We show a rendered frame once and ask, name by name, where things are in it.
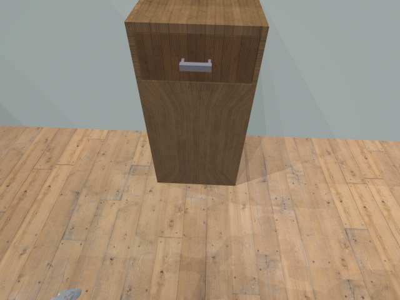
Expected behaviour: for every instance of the cabinet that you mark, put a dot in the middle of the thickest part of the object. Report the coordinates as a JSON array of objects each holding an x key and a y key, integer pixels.
[{"x": 197, "y": 130}]

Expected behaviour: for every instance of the drawer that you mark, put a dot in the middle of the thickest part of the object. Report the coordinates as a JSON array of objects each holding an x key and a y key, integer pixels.
[{"x": 232, "y": 56}]

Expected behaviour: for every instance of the handle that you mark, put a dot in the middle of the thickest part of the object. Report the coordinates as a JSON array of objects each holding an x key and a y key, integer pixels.
[{"x": 195, "y": 66}]

